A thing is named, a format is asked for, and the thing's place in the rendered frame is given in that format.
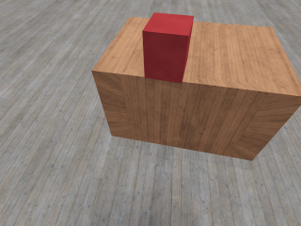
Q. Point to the carton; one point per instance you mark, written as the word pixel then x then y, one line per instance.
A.
pixel 166 40

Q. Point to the pedestal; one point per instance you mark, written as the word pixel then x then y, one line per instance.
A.
pixel 238 89

